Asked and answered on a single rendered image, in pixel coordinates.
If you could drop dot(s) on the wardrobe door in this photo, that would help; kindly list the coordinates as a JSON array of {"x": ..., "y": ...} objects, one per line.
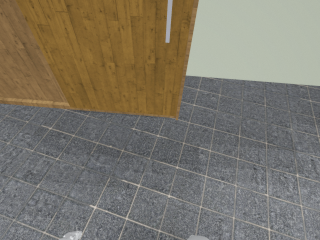
[
  {"x": 24, "y": 70},
  {"x": 112, "y": 55}
]

